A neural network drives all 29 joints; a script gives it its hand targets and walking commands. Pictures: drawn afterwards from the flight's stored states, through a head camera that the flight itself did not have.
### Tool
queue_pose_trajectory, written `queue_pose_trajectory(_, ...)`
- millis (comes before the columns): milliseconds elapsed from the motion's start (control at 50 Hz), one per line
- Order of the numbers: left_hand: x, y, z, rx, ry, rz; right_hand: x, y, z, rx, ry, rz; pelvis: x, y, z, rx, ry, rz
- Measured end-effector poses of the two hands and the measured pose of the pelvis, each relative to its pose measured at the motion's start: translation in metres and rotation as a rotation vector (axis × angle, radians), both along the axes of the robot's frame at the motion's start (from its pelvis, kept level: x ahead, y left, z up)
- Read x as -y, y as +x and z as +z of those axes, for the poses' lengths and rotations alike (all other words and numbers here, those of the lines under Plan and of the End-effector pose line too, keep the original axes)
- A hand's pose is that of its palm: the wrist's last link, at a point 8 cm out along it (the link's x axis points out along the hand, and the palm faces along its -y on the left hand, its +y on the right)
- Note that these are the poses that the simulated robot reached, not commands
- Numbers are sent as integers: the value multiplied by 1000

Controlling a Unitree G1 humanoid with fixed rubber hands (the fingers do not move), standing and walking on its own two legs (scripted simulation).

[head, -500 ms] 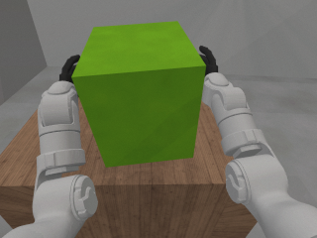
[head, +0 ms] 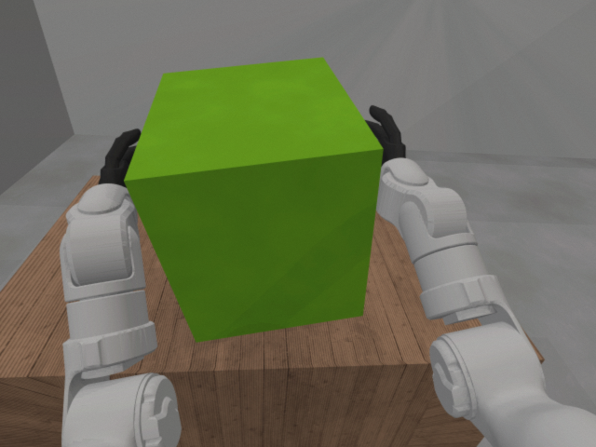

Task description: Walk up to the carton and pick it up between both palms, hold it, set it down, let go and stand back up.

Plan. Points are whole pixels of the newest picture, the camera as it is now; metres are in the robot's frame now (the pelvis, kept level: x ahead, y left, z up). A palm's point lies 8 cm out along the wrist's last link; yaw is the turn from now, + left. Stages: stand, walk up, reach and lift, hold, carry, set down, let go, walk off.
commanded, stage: hold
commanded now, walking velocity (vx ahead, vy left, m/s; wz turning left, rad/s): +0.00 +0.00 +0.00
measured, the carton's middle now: (262, 193) +0.40 +0.01 +0.21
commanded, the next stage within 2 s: set down in 0.24 s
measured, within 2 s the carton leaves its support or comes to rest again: neither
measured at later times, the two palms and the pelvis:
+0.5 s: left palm (97, 162) +0.31 +0.18 +0.30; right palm (401, 148) +0.32 -0.14 +0.31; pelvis -0.05 +0.00 +0.00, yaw +0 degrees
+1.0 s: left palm (146, 224) +0.37 +0.16 +0.18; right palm (377, 203) +0.38 -0.16 +0.20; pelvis -0.01 -0.01 +0.00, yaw +1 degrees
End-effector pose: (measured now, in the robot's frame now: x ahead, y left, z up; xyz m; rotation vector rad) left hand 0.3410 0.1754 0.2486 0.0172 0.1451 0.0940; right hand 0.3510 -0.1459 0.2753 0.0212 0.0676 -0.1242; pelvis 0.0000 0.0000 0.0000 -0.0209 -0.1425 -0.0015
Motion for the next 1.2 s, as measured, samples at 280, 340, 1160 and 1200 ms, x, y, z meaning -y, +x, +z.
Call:
queue_pose_trajectory(280, -1, -30, 8, 26, -13, 18, -2, -26, 7, 25, 2, 11, -5, -33, 0, 1, 6, -15)
queue_pose_trajectory(340, 0, -33, 18, 34, -9, 19, -1, -29, 15, 36, -7, 11, -3, -41, 0, 2, 10, -11)
queue_pose_trajectory(1160, 8, 34, -61, 34, 63, 19, 8, 40, -69, 155, -50, 28, 5, 8, 0, 18, 11, 27)
queue_pose_trajectory(1200, 5, 33, -69, 1, 52, 17, 5, 40, -75, 122, -56, 29, 3, 8, 0, 31, 9, 30)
